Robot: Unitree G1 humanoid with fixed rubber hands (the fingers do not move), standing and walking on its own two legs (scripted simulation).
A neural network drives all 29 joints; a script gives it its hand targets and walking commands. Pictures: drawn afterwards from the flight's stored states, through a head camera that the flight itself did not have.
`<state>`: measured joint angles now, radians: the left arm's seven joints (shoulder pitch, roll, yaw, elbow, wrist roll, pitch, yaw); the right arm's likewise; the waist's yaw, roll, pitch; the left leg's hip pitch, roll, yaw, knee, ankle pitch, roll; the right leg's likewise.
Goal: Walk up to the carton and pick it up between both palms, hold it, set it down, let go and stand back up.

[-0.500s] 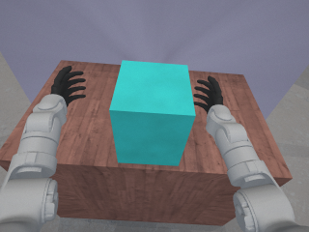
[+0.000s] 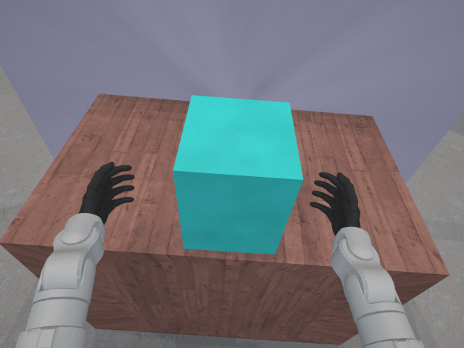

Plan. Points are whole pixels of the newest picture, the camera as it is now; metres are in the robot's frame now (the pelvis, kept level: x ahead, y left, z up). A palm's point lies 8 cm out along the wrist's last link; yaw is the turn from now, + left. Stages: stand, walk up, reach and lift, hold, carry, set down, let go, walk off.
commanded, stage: set down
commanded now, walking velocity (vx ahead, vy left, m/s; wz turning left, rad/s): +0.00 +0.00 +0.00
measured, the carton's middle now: (234, 178) +0.44 +0.03 +0.03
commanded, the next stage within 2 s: let go in 1.74 s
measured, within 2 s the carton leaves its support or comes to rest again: neither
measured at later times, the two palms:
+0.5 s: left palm (94, 261) +0.24 +0.25 +0.03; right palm (346, 270) +0.26 -0.16 +0.03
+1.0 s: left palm (103, 281) +0.22 +0.24 -0.01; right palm (350, 294) +0.23 -0.18 -0.02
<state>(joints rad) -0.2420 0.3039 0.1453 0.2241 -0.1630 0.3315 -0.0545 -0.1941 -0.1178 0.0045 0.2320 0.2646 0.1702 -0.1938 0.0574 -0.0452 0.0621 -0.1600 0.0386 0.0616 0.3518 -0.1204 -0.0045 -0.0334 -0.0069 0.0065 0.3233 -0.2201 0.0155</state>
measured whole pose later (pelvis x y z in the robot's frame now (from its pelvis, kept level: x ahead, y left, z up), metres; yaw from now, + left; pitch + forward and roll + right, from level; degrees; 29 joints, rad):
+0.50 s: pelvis +0.02 +0.00 +0.00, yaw +0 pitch -4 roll +0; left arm 0.13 0.30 0.07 0.18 -0.20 -0.01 -0.10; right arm 0.20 -0.08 0.06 0.12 0.18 -0.06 -0.17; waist 0.08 -0.03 0.06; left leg -0.12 0.03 0.06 0.34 -0.15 -0.01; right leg 0.01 -0.01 0.01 0.30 -0.24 0.01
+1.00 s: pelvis +0.04 -0.01 +0.00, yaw -1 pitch -4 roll +0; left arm 0.24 0.28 0.05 0.25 -0.14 0.01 -0.09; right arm 0.26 -0.11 0.08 0.30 0.13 -0.15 -0.13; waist 0.06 -0.01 0.06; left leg -0.09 0.04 0.07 0.32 -0.16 -0.02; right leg 0.03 -0.01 0.02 0.29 -0.26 0.00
